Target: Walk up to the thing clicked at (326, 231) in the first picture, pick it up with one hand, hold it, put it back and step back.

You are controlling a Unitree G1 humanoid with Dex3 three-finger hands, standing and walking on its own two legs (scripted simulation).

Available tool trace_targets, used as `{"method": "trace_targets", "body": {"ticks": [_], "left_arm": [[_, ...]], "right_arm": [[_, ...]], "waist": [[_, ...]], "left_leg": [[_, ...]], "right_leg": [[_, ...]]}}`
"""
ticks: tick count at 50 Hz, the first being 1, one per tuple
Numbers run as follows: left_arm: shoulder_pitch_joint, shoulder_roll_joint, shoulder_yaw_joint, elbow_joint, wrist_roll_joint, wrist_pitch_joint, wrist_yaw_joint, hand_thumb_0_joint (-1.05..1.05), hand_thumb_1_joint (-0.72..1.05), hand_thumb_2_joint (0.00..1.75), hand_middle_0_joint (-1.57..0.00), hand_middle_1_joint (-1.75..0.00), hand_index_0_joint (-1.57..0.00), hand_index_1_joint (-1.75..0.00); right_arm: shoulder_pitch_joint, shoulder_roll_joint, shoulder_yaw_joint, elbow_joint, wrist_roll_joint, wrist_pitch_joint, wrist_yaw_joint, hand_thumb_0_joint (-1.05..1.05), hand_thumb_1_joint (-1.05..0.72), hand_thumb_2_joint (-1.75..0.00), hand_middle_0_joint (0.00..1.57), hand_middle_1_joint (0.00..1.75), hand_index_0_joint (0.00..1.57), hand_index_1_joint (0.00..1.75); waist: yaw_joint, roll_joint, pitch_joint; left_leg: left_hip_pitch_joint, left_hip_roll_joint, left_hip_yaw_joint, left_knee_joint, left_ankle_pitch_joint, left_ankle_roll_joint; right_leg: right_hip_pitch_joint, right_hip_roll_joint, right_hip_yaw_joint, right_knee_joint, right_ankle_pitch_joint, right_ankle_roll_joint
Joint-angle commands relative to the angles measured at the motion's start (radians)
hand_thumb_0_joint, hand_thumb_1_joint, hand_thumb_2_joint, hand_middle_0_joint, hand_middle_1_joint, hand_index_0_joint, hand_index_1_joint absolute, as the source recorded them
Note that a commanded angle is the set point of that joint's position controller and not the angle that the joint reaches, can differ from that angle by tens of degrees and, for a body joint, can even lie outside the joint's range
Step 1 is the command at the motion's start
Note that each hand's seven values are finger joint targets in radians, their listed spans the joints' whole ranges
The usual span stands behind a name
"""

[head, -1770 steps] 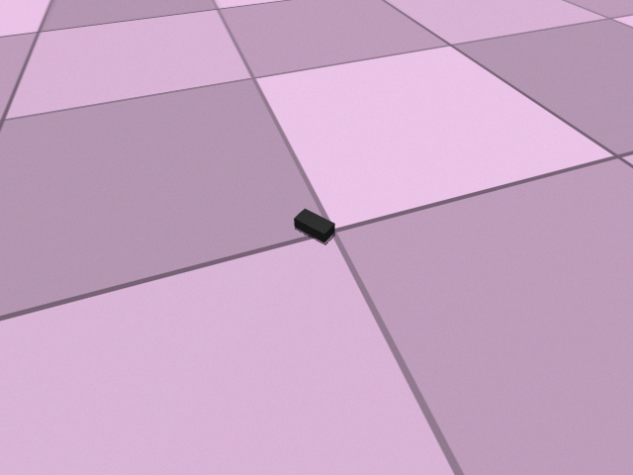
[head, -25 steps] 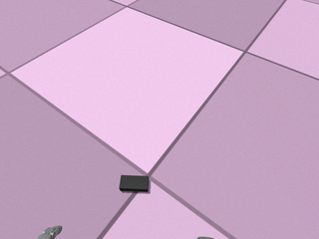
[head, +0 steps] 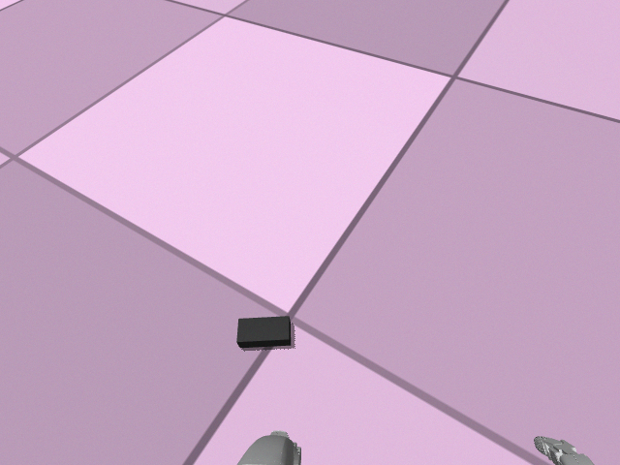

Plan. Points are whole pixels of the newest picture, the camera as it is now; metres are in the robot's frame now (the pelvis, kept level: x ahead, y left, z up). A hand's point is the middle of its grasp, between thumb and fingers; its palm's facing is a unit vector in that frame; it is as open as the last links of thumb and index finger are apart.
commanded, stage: step back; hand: left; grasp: from above
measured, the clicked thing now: (264, 332) +0.58 +0.20 -0.73
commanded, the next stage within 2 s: none
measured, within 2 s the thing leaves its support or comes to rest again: neither
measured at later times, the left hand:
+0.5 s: hand out of the picture -0.05 +0.28 -0.14, palm faces +0.02 -0.93 -0.38, open 7.4 cm
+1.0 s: hand out of the picture -0.20 +0.25 -0.14, palm faces +0.06 -0.90 -0.43, open 7.4 cm
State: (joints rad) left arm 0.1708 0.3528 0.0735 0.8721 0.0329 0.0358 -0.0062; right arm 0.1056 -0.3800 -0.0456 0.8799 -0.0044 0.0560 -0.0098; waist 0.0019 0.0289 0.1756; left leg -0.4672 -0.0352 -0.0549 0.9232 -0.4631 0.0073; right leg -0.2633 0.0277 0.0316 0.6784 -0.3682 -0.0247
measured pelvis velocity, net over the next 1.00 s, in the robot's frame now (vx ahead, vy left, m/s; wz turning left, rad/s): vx -0.31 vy -0.03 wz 0.09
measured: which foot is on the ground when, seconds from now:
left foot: up 0.00-0.22, down 0.24-0.66, up 0.68-0.96, down 0.98-1.00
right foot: down 0.00-0.26, up 0.28-0.62, down 0.64-1.00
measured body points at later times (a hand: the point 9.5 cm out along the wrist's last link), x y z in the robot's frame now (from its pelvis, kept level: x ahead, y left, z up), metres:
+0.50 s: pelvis -0.14 +0.00 +0.01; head -0.09 +0.03 +0.45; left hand -0.05 +0.33 -0.12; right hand -0.01 -0.30 -0.09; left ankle -0.07 +0.13 -0.72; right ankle -0.18 -0.14 -0.64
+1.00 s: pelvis -0.31 -0.03 -0.01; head -0.25 -0.03 +0.44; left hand -0.20 +0.29 -0.11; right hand -0.22 -0.35 -0.13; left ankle -0.33 +0.09 -0.73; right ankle -0.24 -0.15 -0.72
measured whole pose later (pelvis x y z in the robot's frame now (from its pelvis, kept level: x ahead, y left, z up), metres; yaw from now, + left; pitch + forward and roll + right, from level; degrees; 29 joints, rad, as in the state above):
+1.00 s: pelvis -0.31 -0.03 -0.01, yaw +5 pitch -2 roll +1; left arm 0.12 0.39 0.07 0.77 0.03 0.05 0.02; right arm 0.21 -0.39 -0.05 0.88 -0.02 0.04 -0.01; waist 0.00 -0.02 0.19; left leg -0.25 -0.05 -0.03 0.66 -0.36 0.01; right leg -0.41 -0.07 -0.04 0.73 -0.29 0.00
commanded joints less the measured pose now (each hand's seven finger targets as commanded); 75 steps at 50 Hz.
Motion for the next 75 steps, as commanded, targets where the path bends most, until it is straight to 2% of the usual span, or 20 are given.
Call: {"method": "trace_targets", "body": {"ticks": [1,11,14,21,26,31,33,34,37,43,49,51,52,55,61,65,67,68,70,75], "left_arm": [[-0.122,0.265,0.074,-0.141,-0.002,-0.036,0.035,0.0,0.9,0.9,-0.2,-0.3,-0.2,-0.3],[-0.03,0.259,0.059,-0.174,-0.02,0.0,0.032,0.0,0.9,0.9,-0.2,-0.3,-0.2,-0.3],[-0.092,0.23,0.064,-0.19,-0.022,0.006,0.044,0.0,0.9,0.9,-0.2,-0.3,-0.2,-0.3],[0.048,0.223,0.077,-0.116,-0.018,0.008,0.028,0.0,0.9,0.9,-0.2,-0.3,-0.2,-0.3],[0.044,0.209,0.067,-0.126,-0.019,0.003,0.017,0.0,0.9,0.9,-0.2,-0.3,-0.2,-0.3],[0.231,0.213,0.077,-0.015,-0.007,-0.01,0.008,0.0,0.9,0.9,-0.2,-0.3,-0.2,-0.3],[0.122,0.401,0.122,-0.087,0.013,-0.011,0.007,0.0,0.9,0.9,-0.2,-0.3,-0.2,-0.3],[0.033,0.443,0.122,-0.131,0.014,-0.013,0.017,0.0,0.9,0.9,-0.2,-0.3,-0.2,-0.3],[-0.126,0.29,0.083,-0.148,0.014,-0.026,0.03,0.0,0.9,0.9,-0.2,-0.3,-0.2,-0.3],[0.026,0.277,0.078,-0.152,0.012,-0.021,0.05,0.0,0.9,0.9,-0.2,-0.3,-0.2,-0.3],[-0.022,0.243,0.047,-0.176,-0.015,0.005,0.042,0.0,0.9,0.9,-0.2,-0.3,-0.2,-0.3],[-0.081,0.24,0.057,-0.185,-0.027,0.006,0.05,0.0,0.9,0.9,-0.2,-0.3,-0.2,-0.3],[-0.107,0.253,0.064,-0.173,-0.013,0.01,0.056,0.0,0.9,0.9,-0.2,-0.3,-0.2,-0.3],[-0.012,0.234,0.061,-0.115,-0.035,0.016,0.046,0.0,0.9,0.9,-0.2,-0.3,-0.2,-0.3],[-0.001,0.214,0.049,-0.096,-0.023,-0.014,0.035,0.0,0.9,0.9,-0.2,-0.3,-0.2,-0.3],[0.108,0.226,0.051,-0.006,-0.001,-0.044,0.038,0.0,0.9,0.9,-0.2,-0.3,-0.2,-0.3],[0.052,0.435,0.103,-0.049,0.016,-0.044,0.041,0.0,0.9,0.9,-0.2,-0.3,-0.2,-0.3],[0.007,0.433,0.1,-0.073,0.011,-0.052,0.048,0.0,0.9,0.9,-0.2,-0.3,-0.2,-0.3],[-0.097,0.311,0.06,-0.078,0.006,-0.059,0.05,0.0,0.9,0.9,-0.2,-0.3,-0.2,-0.3],[0.013,0.295,0.071,-0.055,0.019,-0.07,0.044,0.0,0.9,0.9,-0.2,-0.3,-0.2,-0.3]], "right_arm": [[0.063,-0.195,-0.053,-0.059,0.017,-0.027,-0.02,0.0,-0.9,-0.9,0.2,0.3,0.2,0.3],[0.158,-0.173,-0.055,-0.051,-0.016,-0.057,-0.015,0.0,-0.9,-0.9,0.2,0.3,0.2,0.3],[0.101,-0.38,-0.1,-0.089,-0.029,-0.06,-0.003,0.0,-0.9,-0.9,0.2,0.3,0.2,0.3],[0.021,-0.23,-0.066,-0.116,-0.027,-0.064,-0.021,0.0,-0.9,-0.9,0.2,0.3,0.2,0.3],[0.04,-0.26,-0.075,-0.129,-0.028,-0.055,-0.023,0.0,-0.9,-0.9,0.2,0.3,0.2,0.3],[-0.019,-0.268,-0.073,-0.144,-0.017,-0.019,-0.016,0.0,-0.9,-0.9,0.2,0.3,0.2,0.3],[-0.043,-0.169,-0.054,-0.181,0.0,-0.023,-0.023,0.0,-0.9,-0.9,0.2,0.3,0.2,0.3],[-0.055,-0.221,-0.076,-0.177,-0.006,-0.018,-0.034,0.0,-0.9,-0.9,0.2,0.3,0.2,0.3],[0.072,-0.208,-0.062,-0.098,0.008,-0.027,-0.028,0.0,-0.9,-0.9,0.2,0.3,0.2,0.3],[0.041,-0.179,-0.047,-0.12,-0.011,-0.035,-0.025,0.0,-0.9,-0.9,0.2,0.3,0.2,0.3],[0.174,-0.206,-0.073,-0.062,-0.026,-0.045,-0.017,0.0,-0.9,-0.9,0.2,0.3,0.2,0.3],[0.096,-0.386,-0.1,-0.101,-0.021,-0.041,-0.005,0.0,-0.9,-0.9,0.2,0.3,0.2,0.3],[0.084,-0.362,-0.104,-0.1,-0.03,-0.047,-0.008,0.0,-0.9,-0.9,0.2,0.3,0.2,0.3],[-0.023,-0.265,-0.063,-0.112,-0.03,-0.045,-0.022,0.0,-0.9,-0.9,0.2,0.3,0.2,0.3],[0.03,-0.244,-0.065,-0.111,-0.038,-0.022,-0.012,0.0,-0.9,-0.9,0.2,0.3,0.2,0.3],[0.001,-0.235,-0.056,-0.102,-0.009,0.002,-0.002,0.0,-0.9,-0.9,0.2,0.3,0.2,0.3],[-0.065,-0.161,-0.043,-0.154,-0.008,-0.003,-0.016,0.0,-0.9,-0.9,0.2,0.3,0.2,0.3],[-0.073,-0.207,-0.066,-0.141,-0.008,0.002,-0.023,0.0,-0.9,-0.9,0.2,0.3,0.2,0.3],[0.001,-0.212,-0.06,-0.079,-0.002,-0.004,-0.016,0.0,-0.9,-0.9,0.2,0.3,0.2,0.3],[0.004,-0.201,-0.056,-0.06,-0.022,-0.022,0.0,0.0,-0.9,-0.9,0.2,0.3,0.2,0.3]], "waist": [[-0.03,-0.155,-0.127],[-0.01,-0.179,-0.24],[-0.059,0.198,-0.204],[0.002,0.091,-0.179],[-0.031,0.145,-0.215],[0.041,0.136,-0.248],[0.07,-0.323,-0.154],[0.073,-0.311,-0.07],[-0.05,-0.161,-0.084],[0.055,-0.207,-0.162],[-0.002,-0.112,-0.262],[-0.035,0.222,-0.248],[-0.042,0.157,-0.207],[0.039,0.069,-0.159],[-0.018,0.182,-0.208],[0.024,0.115,-0.298],[0.08,-0.303,-0.2],[0.071,-0.236,-0.126],[-0.024,-0.07,-0.109],[0.053,-0.155,-0.135]], "left_leg": [[-0.016,-0.095,-0.114,0.303,-0.033,-0.004],[0.241,0.003,0.063,-0.533,0.271,0.004],[0.182,0.432,-0.477,-0.593,0.558,0.27],[0.3,0.286,-0.2,-0.513,0.561,0.232],[0.352,0.307,-0.182,-0.492,0.475,0.247],[0.108,0.207,-0.092,-0.365,0.243,0.121],[-0.121,-0.082,-0.024,0.01,-0.116,-0.006],[-0.053,-0.02,-0.129,0.216,-0.144,-0.027],[-0.034,-0.088,-0.116,0.308,0.006,-0.013],[-0.044,-0.021,-0.036,0.028,-0.076,-0.029],[0.294,0.067,-0.03,-0.513,0.334,0.035],[0.213,0.429,-0.452,-0.559,0.631,0.292],[0.133,0.446,-0.465,-0.561,0.612,0.322],[0.127,0.296,-0.193,-0.496,0.625,0.223],[0.333,0.274,-0.168,-0.437,0.602,0.234],[0.191,0.183,-0.08,-0.27,0.413,0.119],[-0.108,-0.042,-0.076,0.058,-0.14,-0.006],[-0.062,0.01,-0.2,0.221,-0.153,-0.021],[-0.055,-0.052,-0.178,0.291,-0.027,-0.013],[-0.07,0.001,-0.073,0.07,-0.002,-0.042]], "right_leg": [[-0.033,-0.264,0.23,-0.267,0.502,-0.196],[0.113,-0.221,0.149,-0.039,0.524,-0.123],[-0.163,0.074,0.11,0.377,-0.311,0.001],[-0.254,0.073,0.149,0.598,-0.123,0.045],[-0.168,0.012,0.086,0.283,-0.15,0.058],[0.154,-0.01,-0.036,-0.259,0.068,0.002],[-0.046,-0.371,0.488,-0.413,-0.063,-0.191],[-0.269,-0.5,0.625,-0.485,-0.101,-0.296],[-0.155,-0.268,0.196,-0.276,0.296,-0.164],[0.154,-0.299,0.191,-0.176,0.566,-0.185],[0.018,-0.219,0.122,0.02,0.414,-0.074],[-0.154,0.021,-0.007,0.365,-0.285,0.011],[-0.142,0.023,0.112,0.507,-0.3,0.008],[-0.176,0.057,0.142,0.623,-0.161,-0.003],[-0.127,0.0,0.011,0.166,-0.167,0.048],[0.172,-0.022,-0.018,-0.311,0.135,0.004],[0.013,-0.446,0.522,-0.376,0.121,-0.241],[-0.148,-0.509,0.6,-0.4,0.14,-0.304],[-0.084,-0.314,0.263,-0.264,0.347,-0.192],[0.088,-0.253,0.212,-0.263,0.025,-0.158]]}}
